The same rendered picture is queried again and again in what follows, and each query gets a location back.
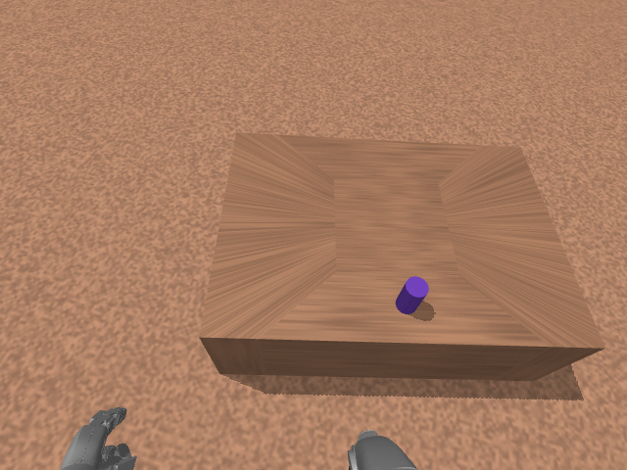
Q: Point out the can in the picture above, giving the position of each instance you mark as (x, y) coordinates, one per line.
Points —
(412, 295)

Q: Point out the left robot hand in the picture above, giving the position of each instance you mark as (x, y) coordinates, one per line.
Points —
(88, 444)

